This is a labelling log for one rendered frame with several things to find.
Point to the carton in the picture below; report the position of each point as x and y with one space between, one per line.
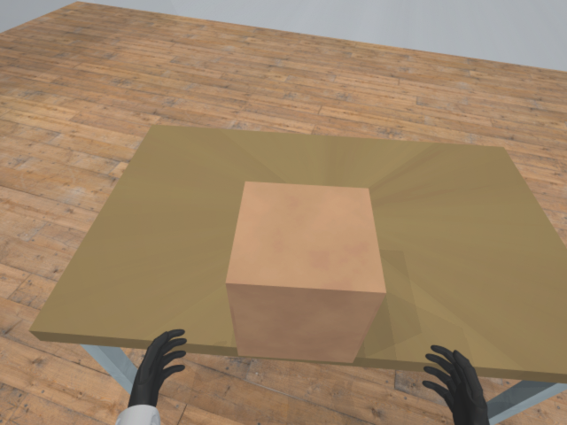
305 278

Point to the table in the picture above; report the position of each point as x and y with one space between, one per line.
470 260

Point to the robot right hand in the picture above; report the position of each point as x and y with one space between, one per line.
464 396

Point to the robot left hand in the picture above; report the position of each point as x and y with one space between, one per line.
150 375

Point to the robot left forearm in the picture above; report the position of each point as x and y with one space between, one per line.
139 415

